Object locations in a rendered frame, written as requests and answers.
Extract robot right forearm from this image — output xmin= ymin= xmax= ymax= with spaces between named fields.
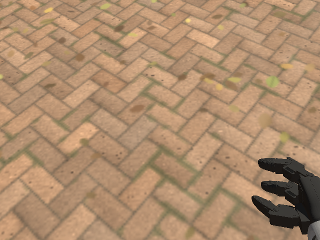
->
xmin=307 ymin=220 xmax=320 ymax=240

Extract right robot hand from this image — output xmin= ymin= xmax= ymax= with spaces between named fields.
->
xmin=251 ymin=157 xmax=320 ymax=235

